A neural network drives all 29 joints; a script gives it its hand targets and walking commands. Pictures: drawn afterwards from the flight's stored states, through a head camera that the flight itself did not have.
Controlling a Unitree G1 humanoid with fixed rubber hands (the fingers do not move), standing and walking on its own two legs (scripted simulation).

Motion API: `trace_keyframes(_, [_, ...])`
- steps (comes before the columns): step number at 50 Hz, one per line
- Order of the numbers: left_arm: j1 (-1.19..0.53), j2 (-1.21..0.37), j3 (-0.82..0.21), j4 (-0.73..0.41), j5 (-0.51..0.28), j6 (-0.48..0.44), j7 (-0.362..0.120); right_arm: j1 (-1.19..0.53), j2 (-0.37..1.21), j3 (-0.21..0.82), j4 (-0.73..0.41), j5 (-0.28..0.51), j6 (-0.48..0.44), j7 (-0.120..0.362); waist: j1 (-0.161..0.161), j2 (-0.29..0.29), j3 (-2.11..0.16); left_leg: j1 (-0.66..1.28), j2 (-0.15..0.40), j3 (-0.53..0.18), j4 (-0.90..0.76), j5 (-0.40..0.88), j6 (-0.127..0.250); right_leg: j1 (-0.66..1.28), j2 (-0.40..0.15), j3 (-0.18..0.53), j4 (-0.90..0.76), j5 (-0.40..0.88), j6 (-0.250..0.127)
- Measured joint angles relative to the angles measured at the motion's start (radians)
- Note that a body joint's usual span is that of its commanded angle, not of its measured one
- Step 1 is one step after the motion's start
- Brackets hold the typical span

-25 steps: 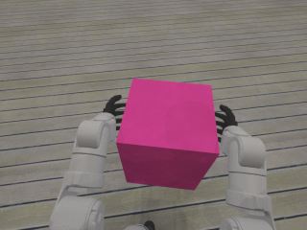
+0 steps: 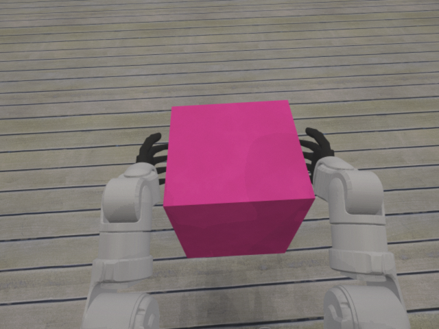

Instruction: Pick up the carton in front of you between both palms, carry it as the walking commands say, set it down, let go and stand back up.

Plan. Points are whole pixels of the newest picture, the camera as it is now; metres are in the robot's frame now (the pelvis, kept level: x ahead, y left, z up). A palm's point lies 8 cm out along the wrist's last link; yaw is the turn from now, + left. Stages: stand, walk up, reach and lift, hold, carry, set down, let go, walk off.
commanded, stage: carry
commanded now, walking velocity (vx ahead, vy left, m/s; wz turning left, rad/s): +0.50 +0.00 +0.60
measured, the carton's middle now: (233, 186) +0.38 -0.02 +0.02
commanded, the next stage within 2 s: none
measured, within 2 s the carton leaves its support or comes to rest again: neither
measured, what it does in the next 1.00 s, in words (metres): walks ahead: left foot, then right foot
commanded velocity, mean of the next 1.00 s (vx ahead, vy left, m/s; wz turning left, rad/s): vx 0.50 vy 0.00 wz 0.05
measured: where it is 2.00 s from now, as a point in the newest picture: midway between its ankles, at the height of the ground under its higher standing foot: (183, 146)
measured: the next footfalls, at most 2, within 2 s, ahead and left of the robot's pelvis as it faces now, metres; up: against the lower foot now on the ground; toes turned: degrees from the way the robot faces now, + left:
left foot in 0.30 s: +0.29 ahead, +0.14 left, +0.00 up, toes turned +17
right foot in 0.78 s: +0.65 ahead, +0.00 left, +0.00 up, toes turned -1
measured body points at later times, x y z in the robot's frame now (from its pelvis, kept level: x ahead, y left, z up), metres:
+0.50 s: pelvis +0.27 +0.07 +0.02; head +0.29 +0.08 +0.47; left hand +0.56 +0.27 +0.08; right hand +0.59 -0.03 +0.09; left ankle +0.25 +0.13 -0.73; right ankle +0.28 -0.08 -0.65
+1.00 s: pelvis +0.57 +0.06 +0.02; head +0.55 +0.04 +0.47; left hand +0.80 +0.26 +0.08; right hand +0.87 -0.03 +0.08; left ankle +0.55 +0.21 -0.66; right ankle +0.61 +0.00 -0.73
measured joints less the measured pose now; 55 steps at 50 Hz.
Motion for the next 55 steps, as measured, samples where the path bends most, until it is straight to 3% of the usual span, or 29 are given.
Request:
trace_keyframes(2, [0.011, 0.006, -0.001, 0.007, -0.006, 0.020, 0.000, 0.000, 0.012, -0.004, 0.012, -0.016, 0.022, 0.003, 0.022, -0.018, -0.005, -0.046, 0.031, 0.036, -0.011, 0.033, -0.025, 0.077, -0.028, -0.021, -0.070, -0.003, 0.016])
trace_keyframes(6, [0.008, 0.027, 0.008, -0.007, -0.031, 0.050, 0.000, -0.013, 0.032, 0.000, -0.002, -0.049, 0.055, 0.005, 0.068, -0.036, 0.003, -0.100, 0.070, 0.069, -0.199, 0.100, -0.047, 0.216, -0.077, -0.064, -0.187, -0.016, 0.020])
trace_keyframes(12, [0.006, 0.024, 0.034, -0.029, -0.050, 0.074, -0.006, 0.035, 0.085, -0.016, -0.094, -0.107, 0.091, 0.010, 0.105, -0.027, -0.032, -0.059, 0.074, 0.131, -0.558, 0.341, -0.031, 0.385, -0.110, -0.130, -0.247, -0.104, 0.066])
trace_keyframes(15, [0.033, 0.020, 0.033, -0.044, -0.043, 0.091, -0.019, 0.076, 0.117, -0.022, -0.133, -0.140, 0.111, 0.014, 0.114, -0.020, -0.065, 0.060, 0.063, 0.188, -0.734, 0.452, 0.000, 0.415, -0.123, -0.132, -0.122, -0.211, 0.097])
trace_keyframes(16, [0.044, 0.028, 0.029, -0.045, -0.044, 0.092, -0.025, 0.096, 0.135, -0.022, -0.141, -0.153, 0.106, 0.015, 0.109, -0.042, -0.071, 0.068, 0.049, 0.201, -0.712, 0.455, 0.029, 0.386, -0.151, -0.118, -0.014, -0.247, 0.102])
trace_keyframes(18, [0.079, 0.036, 0.028, -0.047, -0.049, 0.094, -0.037, 0.141, 0.166, -0.013, -0.153, -0.181, 0.100, 0.016, 0.099, -0.055, -0.068, 0.078, 0.046, 0.204, -0.649, 0.375, 0.058, 0.272, -0.139, -0.038, 0.272, -0.285, 0.104])
trace_keyframes(21, [0.141, 0.019, 0.013, -0.066, -0.046, 0.110, -0.043, 0.236, 0.195, -0.010, -0.210, -0.197, 0.117, 0.016, 0.087, -0.035, -0.059, 0.147, 0.064, 0.191, -0.693, 0.331, 0.046, 0.095, -0.100, -0.004, 0.505, -0.238, 0.090])
trace_keyframes(27, [0.278, -0.075, -0.036, -0.226, 0.006, 0.097, -0.040, 0.390, 0.185, 0.000, -0.385, -0.161, 0.119, 0.035, 0.046, -0.027, -0.031, 0.296, 0.075, 0.162, -0.817, 0.306, 0.040, -0.119, -0.100, -0.003, 0.367, -0.075, 0.090])
trace_keyframes(31, [0.362, -0.070, -0.093, -0.326, 0.029, 0.101, -0.040, 0.437, 0.177, 0.025, -0.432, -0.146, 0.111, 0.054, 0.027, -0.030, -0.048, 0.401, 0.079, 0.158, -0.864, 0.257, 0.023, -0.161, -0.096, -0.024, 0.185, 0.037, 0.079])
trace_keyframes(38, [0.403, -0.064, -0.093, -0.357, 0.029, 0.134, -0.045, 0.468, 0.172, 0.065, -0.438, -0.157, 0.133, 0.057, 0.034, -0.009, -0.108, 0.564, 0.101, 0.144, -0.798, 0.070, -0.034, -0.024, -0.041, -0.120, -0.104, 0.170, 0.027])
trace_keyframes(40, [0.387, -0.066, -0.093, -0.312, 0.032, 0.123, -0.049, 0.461, 0.166, 0.056, -0.418, -0.163, 0.134, 0.058, 0.047, 0.021, -0.119, 0.500, 0.143, 0.129, -0.566, 0.002, -0.044, 0.005, -0.019, -0.151, -0.072, 0.123, -0.025])
trace_keyframes(42, [0.370, -0.069, -0.094, -0.251, 0.035, 0.112, -0.050, 0.458, 0.158, 0.044, -0.384, -0.166, 0.135, 0.059, 0.062, 0.025, -0.115, 0.338, 0.140, 0.072, -0.222, 0.032, -0.040, 0.017, -0.021, -0.164, -0.026, 0.074, -0.061])
trace_keyframes(45, [0.389, -0.066, -0.088, -0.219, 0.034, 0.110, -0.051, 0.464, 0.170, 0.040, -0.346, -0.177, 0.138, 0.059, 0.072, 0.012, -0.102, 0.126, 0.144, 0.060, 0.023, 0.115, -0.017, 0.091, -0.022, -0.166, -0.086, 0.062, -0.059])
trace_keyframes(48, [0.413, -0.063, -0.082, -0.226, 0.026, 0.102, -0.051, 0.473, 0.171, 0.059, -0.336, -0.183, 0.129, 0.059, 0.079, 0.002, -0.093, -0.015, 0.176, 0.072, -0.024, 0.207, -0.021, 0.170, -0.015, -0.158, -0.168, 0.061, -0.052])
trace_keyframes(55, [0.421, -0.062, -0.087, -0.283, 0.017, 0.089, -0.051, 0.484, 0.170, 0.076, -0.393, -0.181, 0.114, 0.059, 0.073, -0.012, -0.102, -0.141, 0.215, 0.101, -0.359, 0.378, -0.059, 0.341, -0.008, -0.136, -0.320, 0.032, -0.028])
